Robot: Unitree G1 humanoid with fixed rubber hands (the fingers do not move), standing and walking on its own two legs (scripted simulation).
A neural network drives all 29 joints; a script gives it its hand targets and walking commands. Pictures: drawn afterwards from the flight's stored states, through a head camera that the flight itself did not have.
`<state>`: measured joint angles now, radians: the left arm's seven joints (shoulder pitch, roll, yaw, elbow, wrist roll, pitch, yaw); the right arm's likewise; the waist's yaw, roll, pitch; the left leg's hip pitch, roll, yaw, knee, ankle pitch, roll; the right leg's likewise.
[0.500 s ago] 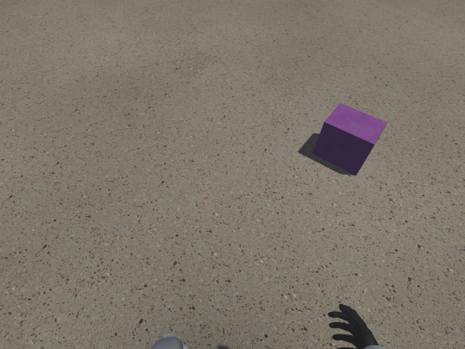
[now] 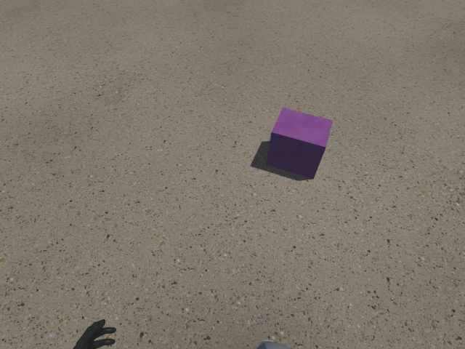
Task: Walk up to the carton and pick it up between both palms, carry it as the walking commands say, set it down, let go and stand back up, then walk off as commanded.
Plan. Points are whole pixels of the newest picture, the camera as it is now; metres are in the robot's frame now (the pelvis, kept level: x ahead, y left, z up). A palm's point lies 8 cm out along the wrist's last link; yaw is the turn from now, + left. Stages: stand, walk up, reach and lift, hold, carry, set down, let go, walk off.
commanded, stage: walk up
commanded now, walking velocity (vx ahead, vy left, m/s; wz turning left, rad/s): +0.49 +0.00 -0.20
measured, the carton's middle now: (298, 143) +1.19 -0.48 -0.63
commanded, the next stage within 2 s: none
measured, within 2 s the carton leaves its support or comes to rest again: neither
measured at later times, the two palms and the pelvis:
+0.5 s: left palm (105, 339) +0.20 +0.23 -0.16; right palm (327, 231) +0.36 -0.25 -0.10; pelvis +0.22 -0.01 -0.01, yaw -8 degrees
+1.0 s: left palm (178, 179) +0.55 +0.10 -0.12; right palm (366, 216) +0.42 -0.38 -0.14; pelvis +0.42 -0.12 +0.01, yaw -16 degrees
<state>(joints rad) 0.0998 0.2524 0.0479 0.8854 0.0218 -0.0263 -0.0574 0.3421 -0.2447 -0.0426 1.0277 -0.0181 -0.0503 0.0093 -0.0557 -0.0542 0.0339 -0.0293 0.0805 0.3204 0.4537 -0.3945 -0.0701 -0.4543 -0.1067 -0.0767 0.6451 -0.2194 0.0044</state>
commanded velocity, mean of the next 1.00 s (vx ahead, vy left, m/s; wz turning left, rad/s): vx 0.49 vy -0.06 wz -0.29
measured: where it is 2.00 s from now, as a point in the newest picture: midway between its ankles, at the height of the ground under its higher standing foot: (266, 230)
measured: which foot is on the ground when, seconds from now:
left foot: down 0.00-0.04, up 0.06-0.38, down 0.40-0.80, up 0.82-1.00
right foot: down 0.00-0.40, up 0.42-0.76, down 0.78-1.00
